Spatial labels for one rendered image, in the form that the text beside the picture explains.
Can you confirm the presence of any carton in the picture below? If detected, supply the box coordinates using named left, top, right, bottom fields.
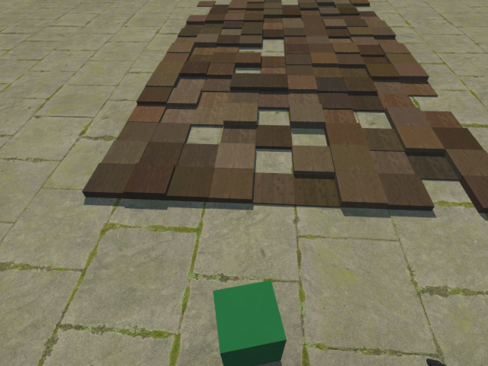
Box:
left=213, top=280, right=287, bottom=366

